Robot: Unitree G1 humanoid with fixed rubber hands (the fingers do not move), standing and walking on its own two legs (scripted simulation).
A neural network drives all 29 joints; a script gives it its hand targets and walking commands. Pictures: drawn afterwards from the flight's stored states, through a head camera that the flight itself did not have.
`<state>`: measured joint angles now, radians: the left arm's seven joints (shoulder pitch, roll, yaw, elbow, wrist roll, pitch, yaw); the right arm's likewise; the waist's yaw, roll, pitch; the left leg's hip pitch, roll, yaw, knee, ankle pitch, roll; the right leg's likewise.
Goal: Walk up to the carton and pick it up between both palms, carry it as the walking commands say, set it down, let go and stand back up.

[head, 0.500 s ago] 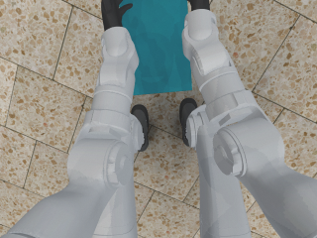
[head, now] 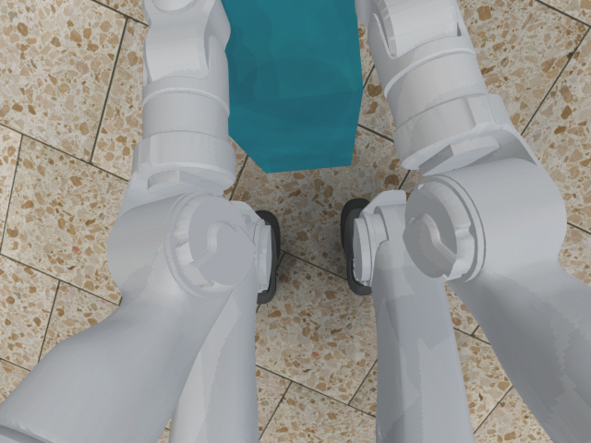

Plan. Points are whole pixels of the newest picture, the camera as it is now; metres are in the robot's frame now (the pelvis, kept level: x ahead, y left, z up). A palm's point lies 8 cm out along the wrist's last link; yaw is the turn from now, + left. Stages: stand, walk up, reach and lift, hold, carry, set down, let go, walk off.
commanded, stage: set down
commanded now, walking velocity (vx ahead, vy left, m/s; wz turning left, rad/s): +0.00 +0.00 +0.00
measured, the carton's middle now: (292, 59) +0.49 +0.00 -0.31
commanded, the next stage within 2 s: none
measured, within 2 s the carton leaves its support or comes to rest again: neither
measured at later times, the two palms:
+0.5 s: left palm out of the picture +0.59 +0.07 -0.14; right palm out of the picture +0.59 -0.09 -0.14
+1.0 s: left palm out of the picture +0.58 +0.07 -0.14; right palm out of the picture +0.58 -0.09 -0.14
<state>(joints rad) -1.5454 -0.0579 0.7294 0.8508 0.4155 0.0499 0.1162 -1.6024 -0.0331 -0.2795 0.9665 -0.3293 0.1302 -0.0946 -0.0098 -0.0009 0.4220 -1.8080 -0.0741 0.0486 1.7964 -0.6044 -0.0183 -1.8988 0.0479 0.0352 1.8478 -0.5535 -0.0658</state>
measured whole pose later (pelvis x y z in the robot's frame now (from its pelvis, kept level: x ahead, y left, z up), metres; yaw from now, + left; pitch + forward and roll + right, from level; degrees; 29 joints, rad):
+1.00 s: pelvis +0.02 +0.01 -0.02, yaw -1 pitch +38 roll +6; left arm -1.49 -0.07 0.77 0.90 0.45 0.01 0.06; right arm -1.54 -0.02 -0.33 0.97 -0.43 0.12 -0.03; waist 0.00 0.02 0.30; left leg -1.87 -0.13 0.03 1.87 -0.67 -0.03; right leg -1.96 0.06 0.05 1.91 -0.61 -0.05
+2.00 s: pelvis +0.02 +0.02 -0.05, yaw -2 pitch +34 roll +5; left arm -1.50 0.02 0.58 1.02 0.42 -0.05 0.05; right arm -1.54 -0.09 -0.31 1.05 -0.41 0.00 0.03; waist 0.01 0.01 0.33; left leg -1.88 -0.15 0.03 2.01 -0.72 -0.03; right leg -1.96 0.07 0.05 2.04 -0.66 -0.03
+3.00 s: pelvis +0.01 +0.02 -0.04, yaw -2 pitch +30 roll +6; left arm -1.34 0.10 0.42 0.75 0.03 0.13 0.15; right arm -1.27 -0.40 -0.15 0.87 0.01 0.21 -0.04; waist 0.02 0.01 0.40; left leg -1.84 -0.15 0.03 2.00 -0.67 -0.03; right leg -1.91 0.08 0.05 2.02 -0.64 -0.03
